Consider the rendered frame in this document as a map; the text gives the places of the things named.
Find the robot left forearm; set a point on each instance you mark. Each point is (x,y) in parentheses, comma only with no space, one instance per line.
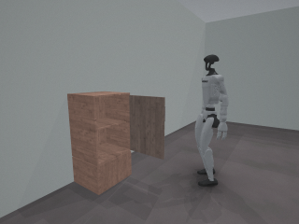
(224,105)

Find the robot right forearm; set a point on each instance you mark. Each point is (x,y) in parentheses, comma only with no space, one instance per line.
(203,108)

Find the humanoid robot torso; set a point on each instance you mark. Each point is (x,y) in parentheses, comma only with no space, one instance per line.
(211,96)

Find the cupboard door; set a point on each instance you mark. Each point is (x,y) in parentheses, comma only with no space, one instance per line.
(147,120)

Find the right robot foot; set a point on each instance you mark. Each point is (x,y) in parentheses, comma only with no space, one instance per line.
(203,172)

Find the left robot hand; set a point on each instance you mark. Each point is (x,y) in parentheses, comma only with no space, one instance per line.
(222,128)

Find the left robot upper arm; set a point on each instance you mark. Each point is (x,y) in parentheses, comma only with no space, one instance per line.
(219,81)

